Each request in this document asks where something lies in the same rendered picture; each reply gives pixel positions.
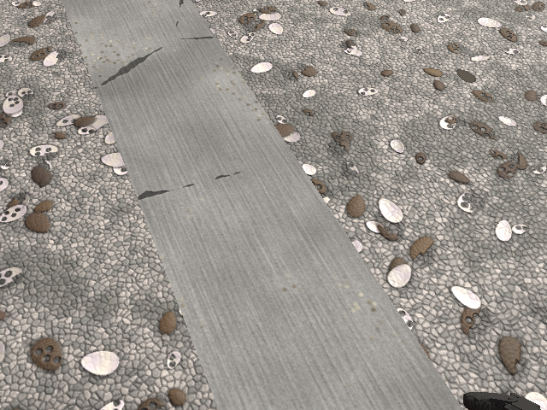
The right robot hand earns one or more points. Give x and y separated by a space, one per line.
495 401

